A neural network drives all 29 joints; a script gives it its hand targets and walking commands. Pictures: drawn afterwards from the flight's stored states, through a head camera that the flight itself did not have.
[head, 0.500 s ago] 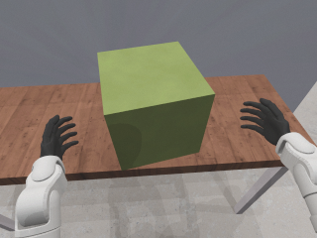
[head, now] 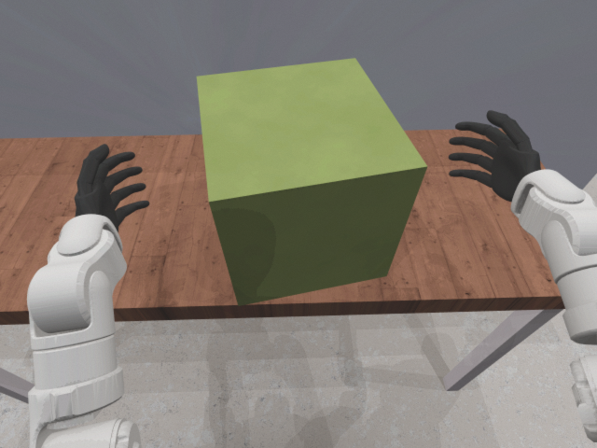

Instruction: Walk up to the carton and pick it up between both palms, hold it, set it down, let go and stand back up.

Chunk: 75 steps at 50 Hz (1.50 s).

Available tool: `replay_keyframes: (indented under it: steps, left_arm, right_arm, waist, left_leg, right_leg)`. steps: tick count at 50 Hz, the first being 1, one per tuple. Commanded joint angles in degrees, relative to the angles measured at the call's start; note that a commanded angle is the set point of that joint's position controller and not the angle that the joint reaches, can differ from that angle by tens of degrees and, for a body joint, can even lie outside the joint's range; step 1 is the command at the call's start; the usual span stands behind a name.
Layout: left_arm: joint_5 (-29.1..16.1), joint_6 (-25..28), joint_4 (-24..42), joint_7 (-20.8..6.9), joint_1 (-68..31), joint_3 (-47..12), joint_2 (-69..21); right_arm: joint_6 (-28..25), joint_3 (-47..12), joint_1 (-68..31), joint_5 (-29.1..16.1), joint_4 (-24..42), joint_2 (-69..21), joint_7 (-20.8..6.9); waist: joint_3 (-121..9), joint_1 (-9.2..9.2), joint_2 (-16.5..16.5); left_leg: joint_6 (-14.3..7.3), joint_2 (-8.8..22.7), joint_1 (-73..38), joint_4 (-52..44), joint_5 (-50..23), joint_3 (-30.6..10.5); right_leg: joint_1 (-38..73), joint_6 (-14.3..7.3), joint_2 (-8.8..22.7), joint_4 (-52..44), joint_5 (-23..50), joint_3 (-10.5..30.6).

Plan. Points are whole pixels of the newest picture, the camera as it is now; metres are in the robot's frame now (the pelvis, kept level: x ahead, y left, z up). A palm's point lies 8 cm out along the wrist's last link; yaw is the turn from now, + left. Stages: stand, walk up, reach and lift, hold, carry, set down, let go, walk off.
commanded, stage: reach and lift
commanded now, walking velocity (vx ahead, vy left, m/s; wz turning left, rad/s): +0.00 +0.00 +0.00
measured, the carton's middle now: (296, 181) +0.50 +0.05 +0.06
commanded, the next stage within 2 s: none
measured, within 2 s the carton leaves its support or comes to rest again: neither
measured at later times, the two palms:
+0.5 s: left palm (100, 163) +0.37 +0.27 +0.20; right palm (507, 115) +0.47 -0.22 +0.21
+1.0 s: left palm (106, 151) +0.40 +0.27 +0.19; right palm (483, 91) +0.51 -0.19 +0.22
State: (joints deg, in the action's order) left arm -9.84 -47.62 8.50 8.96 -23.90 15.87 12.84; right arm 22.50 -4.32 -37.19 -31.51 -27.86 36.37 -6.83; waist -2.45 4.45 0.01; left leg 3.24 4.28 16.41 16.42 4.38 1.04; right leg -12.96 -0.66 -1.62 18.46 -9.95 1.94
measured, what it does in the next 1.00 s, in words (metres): stands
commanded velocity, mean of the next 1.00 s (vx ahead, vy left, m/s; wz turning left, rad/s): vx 0.00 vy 0.00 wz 0.00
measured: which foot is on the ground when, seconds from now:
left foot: down 0.00-1.00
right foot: down 0.00-1.00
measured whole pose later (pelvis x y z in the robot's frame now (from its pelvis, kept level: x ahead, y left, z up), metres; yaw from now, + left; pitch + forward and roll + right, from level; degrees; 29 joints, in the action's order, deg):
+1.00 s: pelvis +0.00 +0.00 +0.00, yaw +1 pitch +13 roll -1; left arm -10.6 -40.3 -24.0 10.6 -52.0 10.7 15.4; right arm 19.9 -10.1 -69.5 -30.6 -62.2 39.5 -10.0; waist -6.1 9.7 -0.6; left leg 3.0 4.0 25.9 16.5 3.2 -0.6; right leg -21.1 -0.3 -1.6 16.5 -8.0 0.9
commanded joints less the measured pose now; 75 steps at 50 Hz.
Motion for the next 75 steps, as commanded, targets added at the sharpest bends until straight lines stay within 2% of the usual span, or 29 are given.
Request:
replay_keyframes:
  steps: [1,7,11,13,14,16,18,19,20,21,22,25,28,30,33,38,39,41,48,54,57,59,60,62,68,70,72,73,75]
  left_arm:
    - [0.08,1.55,8.71,0.38,-20.88,0.79,8.08]
    - [0.25,1.20,5.83,0.73,-25.89,0.79,8.79]
    - [-0.62,1.97,3.15,1.24,-30.75,0.71,9.84]
    - [-0.94,2.25,1.81,1.27,-31.49,0.94,10.32]
    - [-0.95,2.48,1.65,1.18,-32.62,0.42,10.52]
    - [-0.73,2.45,-1.42,0.91,-34.07,0.80,10.81]
    - [-1.00,2.63,-4.45,0.57,-35.66,1.17,11.46]
    - [-0.76,2.81,-5.35,0.40,-36.52,0.91,10.83]
    - [-1.03,3.30,-5.05,0.54,-38.90,1.06,11.68]
    - [-1.17,3.62,-7.17,0.47,-38.44,0.48,11.60]
    - [-0.90,3.82,-6.79,0.53,-39.60,1.00,12.14]
    - [-1.01,4.53,-7.85,0.14,-41.25,1.04,13.03]
    - [-0.95,5.00,-11.73,0.22,-44.43,0.41,13.41]
    - [-1.45,5.62,-12.84,0.64,-47.50,-0.18,13.11]
    - [-2.13,6.22,-16.69,1.18,-49.84,-1.45,13.33]
    - [-2.84,7.31,-19.79,1.82,-53.49,-2.55,14.05]
    - [-2.84,7.45,-21.19,1.83,-53.49,-3.13,13.34]
    - [-2.35,7.93,-22.11,1.98,-53.71,-2.94,13.33]
    - [0.15,9.90,-23.88,1.64,-49.85,-3.80,10.51]
    - [0.30,14.37,-21.75,1.02,-47.74,-4.84,8.68]
    - [1.41,16.75,-22.29,0.99,-47.59,-4.80,7.87]
    - [1.41,18.63,-21.91,1.11,-48.43,-5.27,7.77]
    - [0.94,19.59,-20.73,1.25,-48.61,-4.83,8.30]
    - [0.81,21.45,-22.49,1.16,-48.47,-5.44,8.06]
    - [3.21,25.68,-29.46,1.01,-43.78,-3.68,7.38]
    - [3.13,27.08,-29.63,0.82,-43.77,-3.33,7.41]
    - [3.12,28.38,-30.75,0.60,-43.30,-3.67,6.79]
    - [3.16,28.98,-32.19,0.47,-42.52,-3.06,6.64]
    - [3.05,30.21,-32.51,-0.12,-41.56,-2.85,6.72]
  right_arm:
    - [-2.40,5.14,-25.71,-0.76,6.08,14.60,-0.47]
    - [-1.90,4.88,-31.16,-0.58,0.35,15.96,-1.43]
    - [-2.30,4.30,-35.88,-0.45,-0.96,16.02,-1.75]
    - [-2.51,3.56,-37.29,-1.13,-0.79,15.85,-1.64]
    - [-2.44,3.63,-37.92,-0.91,-1.63,15.75,-1.60]
    - [-2.13,2.32,-39.34,-0.66,-5.14,15.94,-1.69]
    - [-1.97,0.35,-41.60,-1.03,-6.78,15.46,-1.67]
    - [-1.98,0.81,-42.08,-0.73,-7.88,15.62,-1.51]
    - [-2.13,1.02,-44.07,-0.92,-8.17,15.73,-1.68]
    - [-2.36,0.35,-43.83,-0.96,-8.63,14.80,-1.69]
    - [-2.50,0.01,-45.08,-1.18,-8.71,14.91,-1.68]
    - [-2.96,-0.73,-47.28,-1.23,-9.36,15.29,-1.16]
    - [-2.76,-1.49,-49.61,-1.37,-12.95,14.95,-1.26]
    - [-3.02,-0.81,-52.01,-1.00,-14.84,15.52,-1.46]
    - [-2.83,-1.16,-54.45,-1.07,-18.76,15.25,-1.72]
    - [-3.53,-2.12,-58.68,-1.70,-20.29,15.53,-1.97]
    - [-3.33,-2.28,-58.68,-1.28,-21.77,14.91,-2.13]
    - [-3.55,-2.58,-59.05,-0.96,-23.70,14.96,-2.39]
    - [-4.87,-2.60,-54.73,1.47,-28.72,13.70,-3.36]
    - [-8.56,-1.08,-52.31,3.37,-23.25,10.64,-3.03]
    - [-10.28,0.50,-51.42,5.07,-23.61,9.60,-2.81]
    - [-11.30,1.36,-51.08,6.06,-21.55,8.49,-2.54]
    - [-12.24,1.70,-51.75,6.38,-19.45,8.59,-2.25]
    - [-13.45,1.63,-51.47,6.85,-18.41,7.68,-1.74]
    - [-16.39,2.05,-48.94,8.66,-21.87,7.17,-0.26]
    - [-17.78,1.18,-49.77,8.37,-19.89,6.91,0.32]
    - [-18.67,1.40,-49.37,8.58,-21.15,6.64,0.70]
    - [-19.00,0.50,-49.23,8.11,-21.50,6.02,0.76]
    - [-19.61,-0.16,-48.10,7.87,-22.44,5.67,1.08]
  waist:
    - [-26.75,0.27,0.89]
    - [-27.43,0.64,0.34]
    - [-30.25,1.45,1.79]
    - [-31.09,2.38,3.05]
    - [-31.47,1.80,2.93]
    - [-31.15,1.99,2.33]
    - [-31.07,3.12,3.84]
    - [-30.36,2.47,3.25]
    - [-32.11,3.25,4.01]
    - [-32.49,2.89,4.35]
    - [-33.66,3.49,4.44]
    - [-36.74,3.54,5.07]
    - [-35.64,3.61,4.75]
    - [-36.76,3.64,4.39]
    - [-36.38,3.73,4.32]
    - [-39.86,4.71,4.93]
    - [-39.14,4.23,5.08]
    - [-39.41,5.03,4.09]
    - [-38.34,4.65,2.83]
    - [-40.50,4.13,3.33]
    - [-40.50,4.32,2.57]
    - [-42.17,4.27,2.34]
    - [-44.38,4.98,2.64]
    - [-45.23,4.92,3.09]
    - [-47.26,5.41,4.61]
    - [-50.03,5.79,5.68]
    - [-49.79,5.57,5.40]
    - [-47.92,6.27,6.42]
    - [-48.08,5.86,7.62]
  left_leg:
    - [-1.14,-4.48,-17.46,2.58,-11.55,0.58]
    - [-0.55,-4.12,-18.24,2.78,-12.26,0.14]
    - [-0.92,-4.25,-17.07,2.85,-11.69,0.27]
    - [-1.07,-4.53,-15.89,2.95,-12.41,0.44]
    - [-1.05,-4.56,-15.40,2.90,-12.69,0.63]
    - [-0.92,-4.67,-15.15,2.97,-13.03,0.66]
    - [-1.22,-4.76,-13.20,2.90,-13.10,1.06]
    - [-1.09,-4.73,-12.84,2.48,-12.04,0.87]
    - [-1.21,-4.56,-12.67,2.33,-11.83,0.98]
    - [-1.37,-4.71,-11.62,2.55,-12.17,0.91]
    - [-1.34,-4.80,-11.36,2.58,-12.78,1.02]
    - [-0.99,-4.97,-10.75,3.25,-15.13,1.13]
    - [-1.00,-4.88,-9.33,2.85,-13.50,1.26]
    - [-0.90,-4.73,-9.40,2.55,-12.21,1.01]
    - [-0.88,-4.59,-9.11,2.60,-12.10,0.95]
    - [-0.73,-4.54,-9.02,3.45,-14.42,0.92]
    - [-0.74,-4.39,-8.44,3.15,-13.68,0.65]
    - [-0.64,-4.29,-9.30,3.07,-14.17,0.81]
    - [0.23,-3.80,-12.63,3.24,-17.23,0.74]
    - [-0.19,-3.96,-10.65,3.69,-16.36,1.15]
    - [-0.20,-4.00,-10.08,4.00,-14.89,1.45]
    - [-0.33,-4.00,-9.39,4.15,-13.67,1.83]
    - [-0.52,-4.05,-8.73,4.28,-13.48,1.79]
    - [-0.45,-4.27,-7.36,4.69,-13.08,2.19]
    - [-0.08,-3.92,-5.51,5.85,-14.20,2.26]
    - [-0.19,-4.16,-4.38,6.47,-15.32,2.53]
    - [-0.06,-4.07,-4.65,6.77,-16.21,2.44]
    - [-0.16,-4.17,-3.71,6.76,-16.29,2.73]
    - [-0.34,-4.30,-3.11,6.71,-16.68,2.70]
  right_leg:
    - [2.79,-0.32,-2.56,-1.41,17.36,-0.55]
    - [1.96,-0.84,-3.00,-1.44,16.58,-1.10]
    - [2.25,-0.26,-2.78,-1.26,17.01,-0.99]
    - [3.86,0.21,-2.57,-1.04,19.16,-0.63]
    - [4.12,0.42,-2.47,-0.67,20.45,-0.43]
    - [4.67,0.71,-2.19,-0.43,21.78,-0.59]
    - [5.99,1.38,-1.79,-0.01,24.05,-0.17]
    - [6.21,1.44,-1.82,-0.06,23.31,-0.30]
    - [6.00,1.54,-1.72,0.26,22.90,-0.22]
    - [7.00,1.55,-1.62,0.31,23.99,-0.10]
    - [7.51,1.82,-1.59,0.82,25.88,-0.17]
    - [9.81,2.72,-1.36,1.86,31.87,0.05]
    - [9.79,2.96,-1.18,1.77,31.07,-0.19]
    - [7.90,2.69,-1.43,1.29,27.25,-0.75]
    - [7.00,2.38,-1.29,1.37,26.68,-1.08]
    - [6.74,2.45,-1.59,1.60,28.86,-1.62]
    - [6.62,2.46,-1.58,1.28,27.53,-1.81]
    - [6.00,2.32,-1.60,1.10,27.01,-2.24]
    - [2.84,2.01,-2.84,0.08,25.92,-3.91]
    - [3.33,2.10,-2.91,0.08,26.53,-4.04]
    - [1.50,2.19,-3.13,0.05,23.71,-4.22]
    - [1.00,2.11,-3.06,0.27,22.32,-4.28]
    - [1.58,2.10,-2.99,0.50,22.47,-4.15]
    - [2.16,2.33,-2.83,1.28,23.13,-3.83]
    - [2.41,2.74,-3.31,2.45,25.33,-3.69]
    - [3.99,3.05,-3.37,3.35,27.69,-3.57]
    - [3.44,3.12,-3.68,3.61,28.17,-3.80]
    - [3.91,3.22,-3.59,3.39,27.99,-3.53]
    - [5.12,3.71,-3.48,3.86,30.58,-3.39]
